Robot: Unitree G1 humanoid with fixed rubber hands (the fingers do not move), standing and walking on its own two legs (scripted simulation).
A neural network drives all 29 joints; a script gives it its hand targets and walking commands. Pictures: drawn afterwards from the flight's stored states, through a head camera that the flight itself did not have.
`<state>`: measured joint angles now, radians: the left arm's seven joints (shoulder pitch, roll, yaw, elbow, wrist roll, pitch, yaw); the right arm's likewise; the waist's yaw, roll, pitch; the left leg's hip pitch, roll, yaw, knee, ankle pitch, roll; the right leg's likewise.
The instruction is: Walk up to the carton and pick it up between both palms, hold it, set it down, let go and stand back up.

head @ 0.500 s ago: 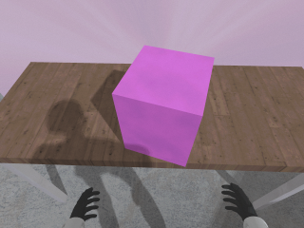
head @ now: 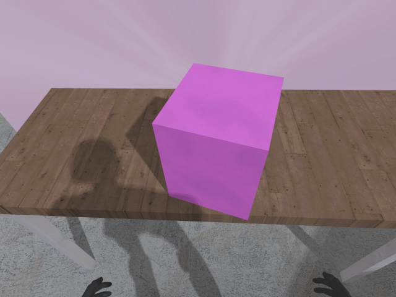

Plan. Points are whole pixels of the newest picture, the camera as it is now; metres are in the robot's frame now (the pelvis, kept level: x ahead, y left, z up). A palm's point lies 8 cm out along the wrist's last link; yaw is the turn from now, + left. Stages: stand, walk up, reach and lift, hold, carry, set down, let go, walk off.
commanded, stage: stand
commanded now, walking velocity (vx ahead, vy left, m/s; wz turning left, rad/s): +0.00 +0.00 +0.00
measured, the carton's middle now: (220, 142) +0.41 -0.03 +0.07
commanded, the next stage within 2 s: none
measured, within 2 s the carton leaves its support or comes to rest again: neither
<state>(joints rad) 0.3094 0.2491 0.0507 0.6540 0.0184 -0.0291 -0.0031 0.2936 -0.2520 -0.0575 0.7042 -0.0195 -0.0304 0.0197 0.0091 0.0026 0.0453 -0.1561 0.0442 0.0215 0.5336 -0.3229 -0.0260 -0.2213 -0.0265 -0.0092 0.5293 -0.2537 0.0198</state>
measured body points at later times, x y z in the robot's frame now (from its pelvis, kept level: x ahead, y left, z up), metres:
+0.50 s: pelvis -0.03 +0.00 +0.00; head -0.03 +0.00 +0.45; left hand +0.06 +0.26 -0.12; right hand +0.05 -0.25 -0.12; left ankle -0.02 +0.13 -0.73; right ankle +0.02 -0.13 -0.73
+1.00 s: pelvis -0.03 +0.00 +0.00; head -0.03 -0.01 +0.45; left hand +0.04 +0.25 -0.12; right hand +0.03 -0.26 -0.13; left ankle -0.02 +0.13 -0.73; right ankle +0.02 -0.13 -0.73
